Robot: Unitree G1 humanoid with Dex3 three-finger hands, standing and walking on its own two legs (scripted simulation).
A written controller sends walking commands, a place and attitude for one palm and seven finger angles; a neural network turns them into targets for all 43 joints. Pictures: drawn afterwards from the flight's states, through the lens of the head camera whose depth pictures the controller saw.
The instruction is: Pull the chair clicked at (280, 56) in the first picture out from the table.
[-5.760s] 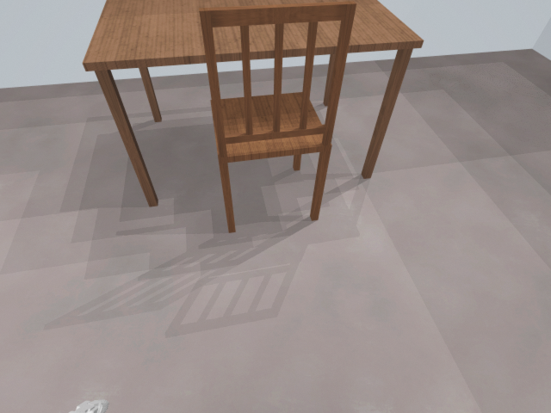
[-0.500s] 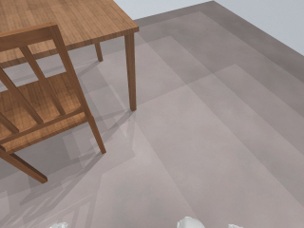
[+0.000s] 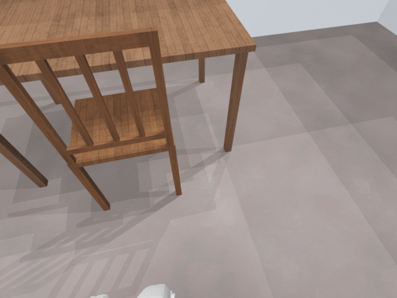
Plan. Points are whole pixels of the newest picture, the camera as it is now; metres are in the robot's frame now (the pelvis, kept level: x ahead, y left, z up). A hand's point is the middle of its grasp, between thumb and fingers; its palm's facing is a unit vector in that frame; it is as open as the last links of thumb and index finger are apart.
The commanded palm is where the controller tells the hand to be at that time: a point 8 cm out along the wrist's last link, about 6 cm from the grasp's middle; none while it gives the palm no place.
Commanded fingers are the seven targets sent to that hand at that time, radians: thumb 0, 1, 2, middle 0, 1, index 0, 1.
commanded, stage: turn to face it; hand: left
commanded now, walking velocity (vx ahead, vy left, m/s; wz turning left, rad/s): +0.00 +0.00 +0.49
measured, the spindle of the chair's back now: (101, 104) +0.65 +0.35 -0.05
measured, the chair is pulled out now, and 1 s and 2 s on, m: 0.00 0.00 0.00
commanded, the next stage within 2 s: take the last steps up to it in 0.54 s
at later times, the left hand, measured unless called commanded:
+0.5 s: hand out of the picture +0.06 +0.25 -0.16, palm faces +0.24 -0.94 -0.25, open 7.4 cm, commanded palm none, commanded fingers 0.00 0.90 0.90 -0.20 -0.30 -0.20 -0.30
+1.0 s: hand out of the picture -0.04 +0.15 -0.15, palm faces +0.41 -0.88 -0.23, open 7.3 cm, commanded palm none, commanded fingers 0.00 0.90 0.90 -0.20 -0.30 -0.20 -0.30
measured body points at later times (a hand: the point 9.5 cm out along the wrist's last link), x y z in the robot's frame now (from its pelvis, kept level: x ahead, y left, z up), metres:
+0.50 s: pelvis +0.02 +0.03 +0.00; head +0.04 +0.04 +0.45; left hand +0.05 +0.30 -0.14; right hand +0.13 -0.19 -0.14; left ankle +0.00 +0.13 -0.74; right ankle +0.04 -0.10 -0.69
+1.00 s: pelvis +0.05 -0.01 +0.01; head +0.06 -0.03 +0.46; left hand -0.06 +0.19 -0.13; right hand +0.16 -0.23 -0.15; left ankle -0.01 +0.16 -0.67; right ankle +0.05 -0.08 -0.74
